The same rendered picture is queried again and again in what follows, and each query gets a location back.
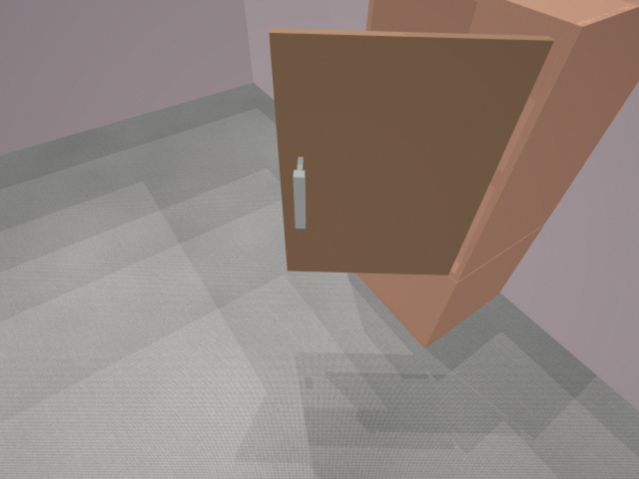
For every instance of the cupboard door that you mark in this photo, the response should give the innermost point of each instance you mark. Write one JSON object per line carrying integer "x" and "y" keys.
{"x": 401, "y": 134}

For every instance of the handle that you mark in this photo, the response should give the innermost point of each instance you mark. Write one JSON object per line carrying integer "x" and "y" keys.
{"x": 300, "y": 195}

